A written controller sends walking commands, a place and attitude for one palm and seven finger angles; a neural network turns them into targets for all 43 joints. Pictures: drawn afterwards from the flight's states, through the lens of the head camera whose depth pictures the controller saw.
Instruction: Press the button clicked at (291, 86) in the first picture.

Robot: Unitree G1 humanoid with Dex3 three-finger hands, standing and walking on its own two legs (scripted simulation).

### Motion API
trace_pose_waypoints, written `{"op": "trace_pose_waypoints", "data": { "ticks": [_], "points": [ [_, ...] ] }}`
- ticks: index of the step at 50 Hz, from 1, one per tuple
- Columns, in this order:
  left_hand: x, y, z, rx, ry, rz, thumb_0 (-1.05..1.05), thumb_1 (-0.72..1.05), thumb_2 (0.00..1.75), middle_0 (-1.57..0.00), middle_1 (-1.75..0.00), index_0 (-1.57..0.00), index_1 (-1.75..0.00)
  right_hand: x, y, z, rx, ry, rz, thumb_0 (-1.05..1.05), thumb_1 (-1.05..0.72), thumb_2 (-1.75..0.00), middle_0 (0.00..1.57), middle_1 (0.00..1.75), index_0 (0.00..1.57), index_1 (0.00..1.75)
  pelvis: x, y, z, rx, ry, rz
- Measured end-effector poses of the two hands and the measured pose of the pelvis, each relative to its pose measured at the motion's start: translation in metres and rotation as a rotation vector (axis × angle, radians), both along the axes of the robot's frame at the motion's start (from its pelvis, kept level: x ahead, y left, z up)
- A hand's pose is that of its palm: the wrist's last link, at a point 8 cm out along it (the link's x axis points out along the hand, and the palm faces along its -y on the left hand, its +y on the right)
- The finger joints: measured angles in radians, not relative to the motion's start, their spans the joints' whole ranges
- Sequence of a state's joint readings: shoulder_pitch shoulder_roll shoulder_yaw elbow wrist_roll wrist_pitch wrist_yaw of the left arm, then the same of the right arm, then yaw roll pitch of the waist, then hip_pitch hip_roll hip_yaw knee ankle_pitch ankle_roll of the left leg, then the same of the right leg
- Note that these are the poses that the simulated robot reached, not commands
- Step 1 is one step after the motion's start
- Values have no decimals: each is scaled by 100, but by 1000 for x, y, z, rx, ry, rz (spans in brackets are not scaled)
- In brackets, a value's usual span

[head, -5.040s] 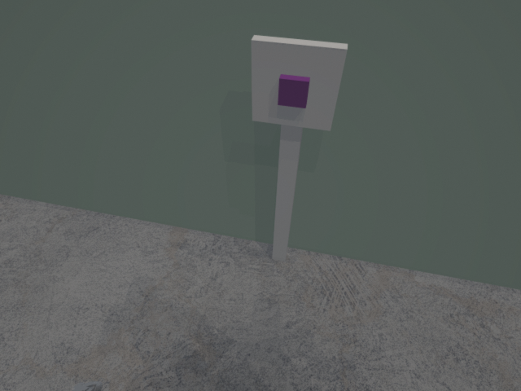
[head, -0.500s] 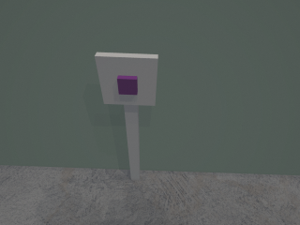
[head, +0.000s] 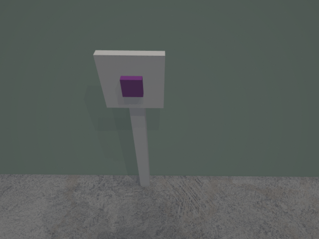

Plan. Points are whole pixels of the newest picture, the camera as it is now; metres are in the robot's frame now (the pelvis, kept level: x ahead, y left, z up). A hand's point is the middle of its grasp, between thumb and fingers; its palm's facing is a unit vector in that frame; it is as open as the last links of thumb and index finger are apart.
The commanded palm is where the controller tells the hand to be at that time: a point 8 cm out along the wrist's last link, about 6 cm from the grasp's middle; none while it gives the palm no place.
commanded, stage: shuffle to correct the standing spot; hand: left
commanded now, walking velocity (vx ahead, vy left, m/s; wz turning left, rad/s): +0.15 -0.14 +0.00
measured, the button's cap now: (132, 86) +0.56 +0.12 +0.09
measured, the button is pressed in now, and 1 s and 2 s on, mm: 0 0 0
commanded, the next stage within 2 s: come to a stop and stand still in 0.62 s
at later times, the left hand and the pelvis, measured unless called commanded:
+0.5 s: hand out of the picture +0.13 +0.18 -0.17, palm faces +0.00 -0.99 -0.14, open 7.3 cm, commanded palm none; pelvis +0.10 +0.00 +0.01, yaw -2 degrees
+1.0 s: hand (144, 213) +0.24 +0.06 -0.16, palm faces +0.05 -0.99 -0.15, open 7.2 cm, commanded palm none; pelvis +0.13 -0.09 +0.00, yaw +1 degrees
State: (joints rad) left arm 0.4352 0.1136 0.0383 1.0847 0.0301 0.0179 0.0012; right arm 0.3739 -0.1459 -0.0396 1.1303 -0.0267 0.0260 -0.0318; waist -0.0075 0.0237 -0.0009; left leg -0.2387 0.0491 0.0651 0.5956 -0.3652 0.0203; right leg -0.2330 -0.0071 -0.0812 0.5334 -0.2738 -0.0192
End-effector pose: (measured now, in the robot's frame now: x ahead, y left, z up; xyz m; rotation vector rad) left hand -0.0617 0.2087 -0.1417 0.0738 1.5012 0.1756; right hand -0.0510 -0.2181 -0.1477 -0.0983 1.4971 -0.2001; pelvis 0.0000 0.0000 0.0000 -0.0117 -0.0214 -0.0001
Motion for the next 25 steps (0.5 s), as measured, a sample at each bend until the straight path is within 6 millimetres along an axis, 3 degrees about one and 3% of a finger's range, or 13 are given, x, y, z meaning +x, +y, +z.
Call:
{"op": "trace_pose_waypoints", "data": {
  "ticks": [3,8,11,14,18,25],
  "points": [
    [5,-10,-1,-8,-11,41,0,91,90,-19,-30,-20,-30,20,-5,4,-6,-1,25,0,-90,-90,20,30,20,30,10,-3,1,-13,12,13],
    [16,-21,-6,-56,11,56,0,91,90,-20,-30,-20,-30,76,-6,14,-37,-93,58,0,-91,-90,19,30,20,29,28,1,3,-30,23,25],
    [28,-20,-16,-91,21,55,0,91,90,-20,-30,-20,-30,108,-5,14,-81,-157,76,1,-92,-90,20,30,20,29,41,8,-3,-48,23,25],
    [50,-15,-24,-113,31,19,0,91,90,-20,-30,-20,-30,126,-2,17,-104,-208,62,1,-93,-90,19,30,20,29,54,13,-6,-29,19,-6],
    [99,-1,-17,-97,-20,-45,0,91,90,-20,-30,-20,-30,127,5,26,-105,-203,29,0,-92,-90,19,30,20,29,71,13,4,-30,20,-26],
    [187,20,-2,-12,-149,-94,1,93,90,-19,-30,-20,-30,95,14,31,-52,-58,-31,0,-91,-90,20,30,20,30,96,-2,14,-35,29,-34]
  ]
}}
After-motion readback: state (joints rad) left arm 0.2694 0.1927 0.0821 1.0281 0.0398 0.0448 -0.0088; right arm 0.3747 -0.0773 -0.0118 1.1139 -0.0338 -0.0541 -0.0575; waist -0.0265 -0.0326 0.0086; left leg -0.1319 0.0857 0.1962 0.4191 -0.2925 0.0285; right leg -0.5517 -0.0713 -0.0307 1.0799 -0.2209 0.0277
